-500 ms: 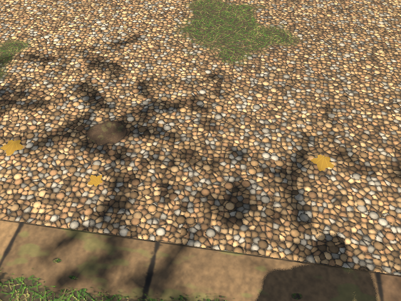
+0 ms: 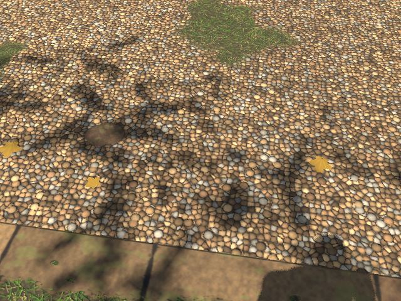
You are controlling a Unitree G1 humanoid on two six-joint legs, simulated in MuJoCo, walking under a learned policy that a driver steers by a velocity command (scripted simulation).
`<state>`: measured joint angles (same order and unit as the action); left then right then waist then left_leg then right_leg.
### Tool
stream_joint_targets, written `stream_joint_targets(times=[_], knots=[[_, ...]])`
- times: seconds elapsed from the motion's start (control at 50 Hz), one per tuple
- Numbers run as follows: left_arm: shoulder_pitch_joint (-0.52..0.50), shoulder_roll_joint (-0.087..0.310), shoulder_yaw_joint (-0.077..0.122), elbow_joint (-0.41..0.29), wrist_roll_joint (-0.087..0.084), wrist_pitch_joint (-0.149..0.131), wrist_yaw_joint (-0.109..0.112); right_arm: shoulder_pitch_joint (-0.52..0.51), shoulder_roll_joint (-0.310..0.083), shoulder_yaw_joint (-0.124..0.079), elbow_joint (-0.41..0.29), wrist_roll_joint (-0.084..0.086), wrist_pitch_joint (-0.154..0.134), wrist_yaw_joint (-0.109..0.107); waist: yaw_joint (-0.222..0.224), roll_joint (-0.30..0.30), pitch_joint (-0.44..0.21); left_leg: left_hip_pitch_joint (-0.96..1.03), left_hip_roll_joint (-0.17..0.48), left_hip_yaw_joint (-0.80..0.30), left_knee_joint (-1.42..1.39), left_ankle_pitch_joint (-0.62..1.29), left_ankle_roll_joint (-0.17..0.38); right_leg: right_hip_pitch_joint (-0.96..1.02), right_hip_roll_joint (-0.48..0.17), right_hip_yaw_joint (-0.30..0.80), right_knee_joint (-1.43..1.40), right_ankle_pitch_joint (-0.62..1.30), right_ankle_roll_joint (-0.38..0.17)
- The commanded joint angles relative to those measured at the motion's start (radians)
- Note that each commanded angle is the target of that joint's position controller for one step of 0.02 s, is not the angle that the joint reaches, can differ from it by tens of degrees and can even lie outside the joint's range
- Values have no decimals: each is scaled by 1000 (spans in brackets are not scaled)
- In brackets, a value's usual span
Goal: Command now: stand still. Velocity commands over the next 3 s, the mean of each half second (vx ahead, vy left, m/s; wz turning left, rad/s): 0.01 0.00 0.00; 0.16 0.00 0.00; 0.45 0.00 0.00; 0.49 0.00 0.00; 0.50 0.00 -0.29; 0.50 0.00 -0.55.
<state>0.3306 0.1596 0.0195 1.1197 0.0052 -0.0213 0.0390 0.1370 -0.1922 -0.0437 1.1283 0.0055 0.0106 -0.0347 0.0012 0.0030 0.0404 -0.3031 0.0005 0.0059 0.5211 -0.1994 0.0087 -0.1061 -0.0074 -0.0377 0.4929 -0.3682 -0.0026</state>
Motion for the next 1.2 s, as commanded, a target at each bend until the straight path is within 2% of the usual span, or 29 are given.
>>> stream_joint_targets(times=[0.02,0.66,0.68,0.72,0.74,0.76,0.78,0.8,0.82,0.86,0.88,0.9,0.92,0.94,0.96,0.98,1.0,1.02,1.04,1.06,1.08,1.12,1.16,1.2], knots=[[92,83,11,-7,-1,-1,2,-2,-97,-13,-29,1,-5,-3,2,-8,-7,152,37,-40,-47,198,51,-165,-29,26,-115,149,-15],[151,65,10,-17,-2,-5,6,35,-89,-8,-23,2,0,-12,-2,-9,16,140,37,-42,-61,159,43,-183,-29,26,-133,116,-19],[173,60,10,-7,-3,-3,7,53,-79,-6,-14,2,0,-12,0,-15,-4,146,22,-26,-55,46,43,-175,-25,23,-144,13,-26],[165,104,25,-20,-14,1,13,58,-91,-14,-14,11,-2,-11,4,-64,49,55,-32,30,13,-287,44,-205,-50,78,-173,-276,-80],[176,124,32,-31,-20,-3,15,30,-92,-15,-29,11,-11,-9,20,-88,90,-33,-41,42,63,-356,45,-202,-100,150,-216,-399,-118],[203,156,43,-34,-27,-11,16,-14,-76,-13,-52,16,-29,-1,41,-137,128,-127,-45,67,150,-307,43,-167,-187,268,-283,-473,-166],[189,196,57,-41,-32,-23,15,-45,-62,-9,-72,20,-48,10,44,-184,174,-212,-15,67,248,-218,50,-140,-291,387,-336,-471,-216],[182,195,61,-47,-29,-35,13,-68,-63,-8,-86,22,-65,19,47,-177,201,-286,28,37,309,-216,62,-111,-344,439,-346,-407,-243],[182,178,59,-51,-24,-45,9,-80,-69,-10,-99,26,-79,26,46,-163,210,-351,53,18,340,-262,71,-57,-354,438,-334,-309,-246],[162,166,58,-63,-31,-52,-4,-71,-72,-12,-112,38,-101,39,27,-138,191,-321,68,26,223,-282,83,-7,-314,347,-286,-158,-207],[134,169,58,-71,-36,-49,-8,-25,-70,-16,-96,39,-107,44,-4,-124,165,-180,39,70,115,-221,81,-61,-266,269,-251,-110,-178],[110,176,58,-79,-36,-45,-13,74,-72,-26,-53,38,-108,47,-46,-115,122,31,-18,127,40,-104,71,-160,-214,200,-194,-37,-154],[98,187,57,-89,-30,-46,-15,200,-95,-46,-8,33,-104,46,-96,-104,59,224,-62,139,36,-43,66,-239,-168,149,-90,147,-134],[46,161,48,-111,-29,-53,-18,356,-155,-70,23,29,-103,43,-172,24,-2,382,59,-59,-60,-97,114,-345,-86,42,207,295,-79],[56,68,25,-153,-30,-71,-16,497,-275,-91,28,25,-107,42,-186,318,-111,551,336,-585,-281,-208,274,-571,58,-33,609,10,-9],[18,82,31,-171,-48,-91,-19,438,-191,-55,26,4,-122,47,-139,228,-100,499,404,-771,-359,-281,308,-661,37,133,812,-147,-34],[-15,104,36,-188,-67,-101,-27,331,-149,-37,-8,6,-133,47,-95,152,-7,425,395,-653,-343,-291,276,-735,-24,153,878,-79,-71],[-28,118,40,-187,-64,-105,-30,249,-113,-21,-36,4,-136,52,-63,81,23,362,344,-502,-346,-237,235,-724,-75,135,856,24,-92],[-32,126,49,-184,-50,-105,-28,209,-103,-12,-50,1,-135,58,-40,45,47,305,300,-386,-358,-143,204,-700,-108,120,789,101,-98],[-27,143,61,-181,-40,-98,-28,201,-86,-3,-54,-3,-132,59,-21,55,48,263,250,-284,-369,-56,174,-643,-130,106,729,146,-97],[-18,140,66,-176,-39,-89,-32,221,-79,1,-49,-6,-126,56,-14,70,43,246,223,-224,-376,14,163,-609,-135,90,692,171,-90],[-52,114,64,-187,-36,-72,-38,275,-98,3,-38,-6,-120,43,-13,59,54,240,210,-162,-390,142,173,-628,-137,59,633,202,-62],[-148,100,59,-227,-30,-65,-38,297,-129,0,-43,-10,-117,30,-23,43,73,241,221,-140,-408,204,187,-680,-141,50,525,255,-34],[-253,90,49,-267,-28,-68,-43,299,-138,0,-56,-12,-110,20,-41,43,89,227,210,-103,-421,214,184,-675,-130,37,366,331,-18]])
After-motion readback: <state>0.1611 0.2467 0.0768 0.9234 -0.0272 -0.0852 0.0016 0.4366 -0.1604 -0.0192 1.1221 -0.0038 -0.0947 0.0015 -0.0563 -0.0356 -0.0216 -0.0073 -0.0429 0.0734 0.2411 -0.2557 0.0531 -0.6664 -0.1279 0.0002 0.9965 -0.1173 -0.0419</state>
